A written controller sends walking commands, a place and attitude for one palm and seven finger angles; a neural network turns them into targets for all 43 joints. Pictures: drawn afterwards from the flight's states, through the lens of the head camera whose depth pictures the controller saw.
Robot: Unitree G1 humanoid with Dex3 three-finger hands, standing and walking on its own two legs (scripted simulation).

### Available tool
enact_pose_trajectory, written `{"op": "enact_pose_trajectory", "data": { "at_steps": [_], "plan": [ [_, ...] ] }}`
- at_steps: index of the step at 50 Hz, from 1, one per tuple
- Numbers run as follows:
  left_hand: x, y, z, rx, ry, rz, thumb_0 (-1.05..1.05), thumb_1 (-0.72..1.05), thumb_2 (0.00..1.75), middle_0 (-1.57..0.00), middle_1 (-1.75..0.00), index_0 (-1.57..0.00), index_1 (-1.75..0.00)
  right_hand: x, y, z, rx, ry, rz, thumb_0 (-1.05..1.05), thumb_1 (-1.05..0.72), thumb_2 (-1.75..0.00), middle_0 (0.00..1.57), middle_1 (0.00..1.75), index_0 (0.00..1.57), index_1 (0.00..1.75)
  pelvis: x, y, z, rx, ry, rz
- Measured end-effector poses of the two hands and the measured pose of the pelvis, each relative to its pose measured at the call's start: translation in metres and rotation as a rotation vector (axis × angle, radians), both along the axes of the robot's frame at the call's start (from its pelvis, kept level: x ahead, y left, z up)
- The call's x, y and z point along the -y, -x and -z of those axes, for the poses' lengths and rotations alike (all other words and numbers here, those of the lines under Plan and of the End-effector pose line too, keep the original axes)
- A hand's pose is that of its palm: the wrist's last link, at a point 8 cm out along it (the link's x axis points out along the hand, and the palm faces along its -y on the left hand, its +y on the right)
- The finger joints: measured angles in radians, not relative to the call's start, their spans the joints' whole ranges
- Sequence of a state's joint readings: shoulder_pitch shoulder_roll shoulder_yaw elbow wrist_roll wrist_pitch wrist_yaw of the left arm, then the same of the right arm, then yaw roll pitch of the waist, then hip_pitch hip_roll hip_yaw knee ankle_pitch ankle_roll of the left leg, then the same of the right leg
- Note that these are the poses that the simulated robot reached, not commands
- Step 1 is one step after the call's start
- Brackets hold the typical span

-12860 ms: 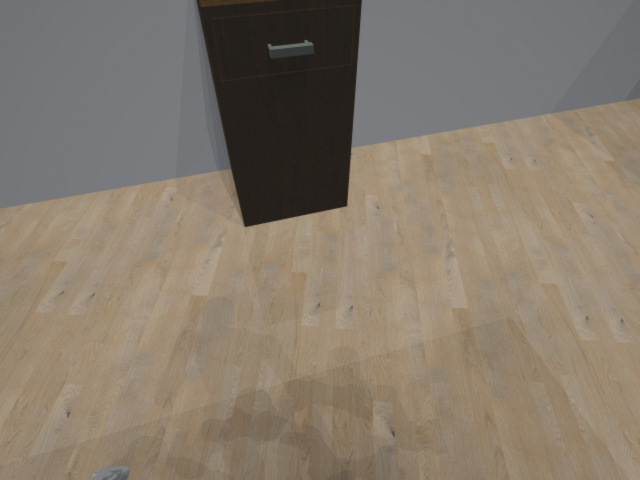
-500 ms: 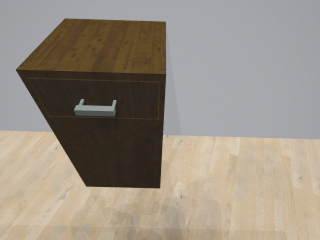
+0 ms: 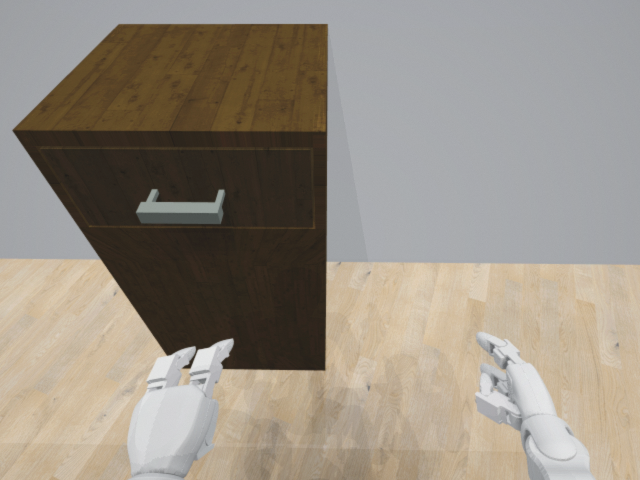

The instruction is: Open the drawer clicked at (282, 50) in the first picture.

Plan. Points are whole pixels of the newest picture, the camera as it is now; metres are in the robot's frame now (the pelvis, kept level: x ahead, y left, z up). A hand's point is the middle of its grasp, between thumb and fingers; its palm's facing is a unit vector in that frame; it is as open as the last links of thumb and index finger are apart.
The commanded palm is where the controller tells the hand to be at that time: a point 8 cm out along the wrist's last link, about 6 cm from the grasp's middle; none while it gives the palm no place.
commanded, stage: raise the hand with hooked fingers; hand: left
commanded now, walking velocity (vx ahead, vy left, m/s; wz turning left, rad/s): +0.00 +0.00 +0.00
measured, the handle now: (184, 203) +0.52 +0.30 +0.02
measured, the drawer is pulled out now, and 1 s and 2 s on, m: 0.00 0.00 0.00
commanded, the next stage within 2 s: move the hooked fingers above the handle in 1.48 s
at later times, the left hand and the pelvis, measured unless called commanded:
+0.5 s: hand (156, 371) +0.22 +0.22 +0.04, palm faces +0.02 -0.10 -0.99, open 11.6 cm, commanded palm +0.20 +0.23 +0.10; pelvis +0.01 -0.01 +0.01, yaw +3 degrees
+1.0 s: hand (117, 292) +0.27 +0.26 +0.12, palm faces +0.08 -0.05 -0.99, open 13.8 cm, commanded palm +0.25 +0.26 +0.18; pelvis +0.00 +0.00 +0.03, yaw +5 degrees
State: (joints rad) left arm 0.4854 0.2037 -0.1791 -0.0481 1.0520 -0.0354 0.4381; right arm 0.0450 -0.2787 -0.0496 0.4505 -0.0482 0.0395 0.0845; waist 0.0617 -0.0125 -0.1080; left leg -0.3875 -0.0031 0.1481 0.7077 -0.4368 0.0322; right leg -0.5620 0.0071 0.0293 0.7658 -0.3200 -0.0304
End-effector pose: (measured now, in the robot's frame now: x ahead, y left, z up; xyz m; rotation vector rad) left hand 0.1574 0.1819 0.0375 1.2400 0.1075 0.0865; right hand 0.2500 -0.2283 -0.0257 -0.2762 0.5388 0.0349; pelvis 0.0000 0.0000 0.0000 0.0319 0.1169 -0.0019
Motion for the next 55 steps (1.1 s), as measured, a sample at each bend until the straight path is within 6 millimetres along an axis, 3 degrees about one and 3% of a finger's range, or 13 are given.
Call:
{"op": "enact_pose_trajectory", "data": {
  "at_steps": [5,9,12,16,25,29,34,45,50,55],
  "plan": [
    [-0.023,0.032,0.016,-0.063,-0.161,-0.09,0.0,0.49,0.72,-0.24,-0.57,-0.24,-0.56,-0.029,-0.038,0.001,0.0,-0.007,-0.133,0.01,-0.9,-0.9,0.2,0.3,0.2,0.3,0.011,-0.005,0.006,-0.027,0.004,-0.028],
    [-0.044,0.026,0.004,-0.031,-0.226,-0.163,0.0,0.38,0.68,-0.25,-0.63,-0.25,-0.62,-0.05,-0.043,0.019,-0.038,-0.029,-0.195,0.0,-0.9,-0.9,0.2,0.3,0.2,0.3,0.016,-0.006,0.01,-0.024,0.013,-0.069],
    [-0.047,0.004,-0.016,0.024,-0.217,-0.176,0.0,0.31,0.65,-0.26,-0.68,-0.26,-0.67,-0.059,-0.032,0.035,-0.094,-0.059,-0.196,0.0,-0.9,-0.9,0.2,0.3,0.2,0.3,0.018,-0.007,0.009,-0.012,0.018,-0.088],
    [-0.04,-0.024,-0.039,0.046,-0.2,-0.134,0.0,0.22,0.61,-0.27,-0.73,-0.27,-0.73,-0.058,-0.002,0.053,-0.197,-0.1,-0.152,0.0,-0.9,-0.9,0.21,0.3,0.21,0.3,0.018,-0.009,0.002,0.004,0.016,-0.081],
    [-0.042,-0.043,-0.057,0.003,-0.224,-0.052,0.0,0.02,0.52,-0.28,-0.87,-0.28,-0.86,-0.014,0.061,0.073,-0.376,-0.059,0.004,0.01,-0.9,-0.9,0.21,0.3,0.21,0.3,0.015,-0.011,-0.011,0.025,0.013,-0.057],
    [-0.05,-0.047,-0.069,0.036,-0.235,-0.064,0.0,-0.07,0.48,-0.29,-0.93,-0.29,-0.92,0.005,0.07,0.072,-0.395,-0.015,0.053,0.01,-0.9,-0.9,0.21,0.3,0.2,0.3,0.012,-0.009,-0.014,0.034,0.014,-0.066],
    [-0.057,-0.06,-0.084,0.074,-0.239,-0.069,-0.01,-0.19,0.43,-0.29,-1.0,-0.29,-1.0,0.011,0.061,0.064,-0.351,0.002,0.081,0.01,-0.9,-0.9,0.2,0.3,0.2,0.3,0.007,-0.005,-0.017,0.055,0.015,-0.072],
    [-0.067,-0.083,-0.123,0.087,-0.261,-0.056,-0.01,-0.42,0.33,-0.31,-1.15,-0.31,-1.15,-0.032,0.026,0.035,-0.221,-0.066,0.006,0.01,-0.9,-0.9,0.2,0.3,0.2,0.3,0.001,0.001,-0.025,0.109,0.017,-0.079],
    [-0.077,-0.091,-0.136,0.068,-0.273,-0.057,-0.01,-0.46,0.31,-0.31,-1.19,-0.31,-1.18,-0.05,0.024,0.032,-0.221,-0.081,-0.035,0.01,-0.9,-0.9,0.2,0.3,0.2,0.3,-0.001,0.003,-0.027,0.123,0.02,-0.089],
    [-0.086,-0.099,-0.151,0.061,-0.288,-0.032,-0.01,-0.48,0.3,-0.31,-1.2,-0.31,-1.19,-0.055,0.033,0.036,-0.255,-0.077,-0.045,0.01,-0.9,-0.9,0.21,0.3,0.21,0.3,-0.004,0.004,-0.029,0.128,0.023,-0.098]
  ]
}}
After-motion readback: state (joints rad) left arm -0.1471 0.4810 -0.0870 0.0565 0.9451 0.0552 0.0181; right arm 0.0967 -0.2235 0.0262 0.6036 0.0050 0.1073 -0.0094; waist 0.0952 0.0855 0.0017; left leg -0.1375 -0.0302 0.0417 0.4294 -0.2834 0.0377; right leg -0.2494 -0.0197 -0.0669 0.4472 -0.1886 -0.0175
